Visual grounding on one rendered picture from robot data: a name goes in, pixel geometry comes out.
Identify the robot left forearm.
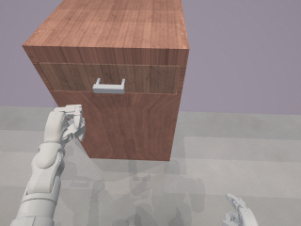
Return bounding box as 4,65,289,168
9,142,66,226

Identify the cabinet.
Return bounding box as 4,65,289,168
22,0,190,161

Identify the drawer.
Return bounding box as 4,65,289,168
39,62,180,94

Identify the robot left hand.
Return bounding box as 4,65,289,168
43,105,86,148

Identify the robot right hand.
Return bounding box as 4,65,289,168
222,193,259,226

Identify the handle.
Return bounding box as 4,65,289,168
92,78,125,94

